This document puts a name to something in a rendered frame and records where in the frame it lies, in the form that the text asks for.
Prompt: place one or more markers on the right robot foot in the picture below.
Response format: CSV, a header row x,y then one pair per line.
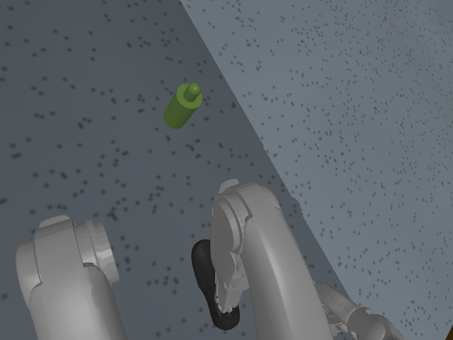
x,y
205,276

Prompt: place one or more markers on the right robot hand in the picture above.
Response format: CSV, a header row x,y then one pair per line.
x,y
338,305

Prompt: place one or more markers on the right robot arm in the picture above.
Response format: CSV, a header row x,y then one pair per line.
x,y
365,324

